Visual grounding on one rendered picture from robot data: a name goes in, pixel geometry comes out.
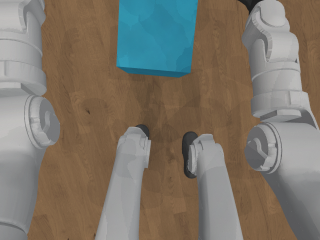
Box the left robot upper arm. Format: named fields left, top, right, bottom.
left=0, top=94, right=60, bottom=240

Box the left robot shin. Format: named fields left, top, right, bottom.
left=116, top=126, right=146, bottom=153

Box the robot right foot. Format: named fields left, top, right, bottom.
left=182, top=131, right=198, bottom=179

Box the left robot forearm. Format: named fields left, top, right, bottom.
left=0, top=0, right=47, bottom=98

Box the right robot forearm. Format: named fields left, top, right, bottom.
left=241, top=0, right=320, bottom=133

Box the carton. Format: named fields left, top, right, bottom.
left=116, top=0, right=198, bottom=78

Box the right robot upper arm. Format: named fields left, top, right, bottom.
left=244, top=122, right=320, bottom=240

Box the right robot hand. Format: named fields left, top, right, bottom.
left=238, top=0, right=277, bottom=16

